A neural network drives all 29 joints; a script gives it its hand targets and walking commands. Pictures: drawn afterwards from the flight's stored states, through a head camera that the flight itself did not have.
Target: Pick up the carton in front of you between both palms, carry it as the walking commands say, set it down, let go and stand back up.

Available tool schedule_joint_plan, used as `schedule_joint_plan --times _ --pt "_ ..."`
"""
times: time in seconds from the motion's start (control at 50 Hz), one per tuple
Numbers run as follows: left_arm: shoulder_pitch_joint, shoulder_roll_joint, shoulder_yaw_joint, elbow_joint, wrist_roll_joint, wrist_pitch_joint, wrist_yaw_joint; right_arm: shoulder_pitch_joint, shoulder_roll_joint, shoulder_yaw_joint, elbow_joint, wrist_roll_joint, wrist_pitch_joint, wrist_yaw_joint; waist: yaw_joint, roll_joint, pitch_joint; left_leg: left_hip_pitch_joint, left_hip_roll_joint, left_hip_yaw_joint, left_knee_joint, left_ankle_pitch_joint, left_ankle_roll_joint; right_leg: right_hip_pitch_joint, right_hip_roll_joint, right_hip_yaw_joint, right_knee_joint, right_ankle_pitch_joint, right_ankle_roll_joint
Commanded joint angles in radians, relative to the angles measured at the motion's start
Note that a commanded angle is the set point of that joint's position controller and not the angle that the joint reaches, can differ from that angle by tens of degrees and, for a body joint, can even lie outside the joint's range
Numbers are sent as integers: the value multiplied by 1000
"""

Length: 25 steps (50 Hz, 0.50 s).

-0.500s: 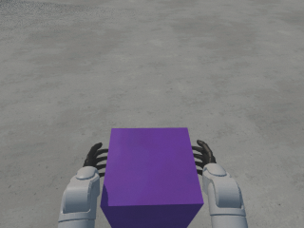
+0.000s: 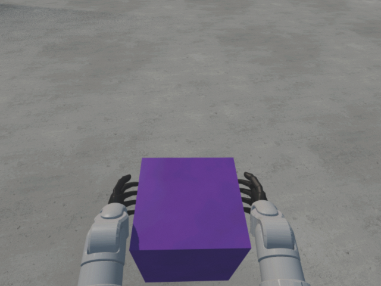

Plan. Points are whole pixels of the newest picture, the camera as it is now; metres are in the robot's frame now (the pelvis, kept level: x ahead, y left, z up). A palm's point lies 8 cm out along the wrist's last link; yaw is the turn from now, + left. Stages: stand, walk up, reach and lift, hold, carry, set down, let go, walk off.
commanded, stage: carry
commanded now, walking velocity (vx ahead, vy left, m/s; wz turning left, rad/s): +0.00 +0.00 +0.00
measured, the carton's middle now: (187, 222) +0.29 +0.00 -0.05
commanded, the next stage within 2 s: hold in 0.94 s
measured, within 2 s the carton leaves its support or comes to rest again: neither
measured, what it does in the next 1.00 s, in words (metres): stands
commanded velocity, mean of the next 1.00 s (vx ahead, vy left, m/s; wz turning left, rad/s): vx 0.00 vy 0.00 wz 0.00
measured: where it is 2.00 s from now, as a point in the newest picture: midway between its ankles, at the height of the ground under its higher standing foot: outside the picture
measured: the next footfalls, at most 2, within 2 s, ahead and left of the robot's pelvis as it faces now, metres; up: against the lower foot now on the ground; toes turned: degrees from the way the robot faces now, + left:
none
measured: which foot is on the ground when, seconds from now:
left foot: down 0.00-1.00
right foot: down 0.00-1.00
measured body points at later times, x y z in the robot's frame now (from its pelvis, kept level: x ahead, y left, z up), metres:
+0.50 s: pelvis -0.02 -0.01 +0.00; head -0.04 -0.01 +0.45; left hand +0.27 +0.15 +0.03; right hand +0.28 -0.16 +0.03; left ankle +0.06 +0.11 -0.73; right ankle -0.06 -0.09 -0.73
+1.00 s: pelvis -0.03 -0.01 +0.00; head -0.04 -0.01 +0.45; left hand +0.27 +0.14 +0.03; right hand +0.27 -0.17 +0.03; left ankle +0.05 +0.12 -0.73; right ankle -0.06 -0.10 -0.73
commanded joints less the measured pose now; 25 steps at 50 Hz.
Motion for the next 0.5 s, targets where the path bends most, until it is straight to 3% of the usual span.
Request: schedule_joint_plan --times 0.0,0.48 --pt "-491 -888 -573 -106 -264 -50 -237 -441 898 564 -66 250 -29 229 -2 8 -233 178 93 -108 -45 225 9 -35 -111 97 -104 216 -6" --pt "-492 -894 -572 -102 -265 -49 -238 -446 901 565 -63 253 -27 231 -2 6 -247 167 91 -108 -53 200 1 -56 -112 107 -100 208 -18"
